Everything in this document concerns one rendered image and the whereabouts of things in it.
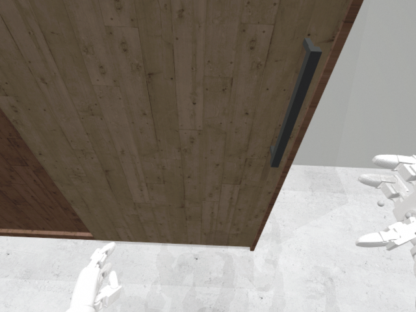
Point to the robot right hand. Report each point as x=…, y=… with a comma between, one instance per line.
x=393, y=188

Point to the handle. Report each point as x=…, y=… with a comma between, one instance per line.
x=305, y=76

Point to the robot left hand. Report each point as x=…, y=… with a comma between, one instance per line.
x=91, y=279

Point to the wardrobe door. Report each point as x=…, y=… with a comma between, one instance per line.
x=29, y=199
x=154, y=118

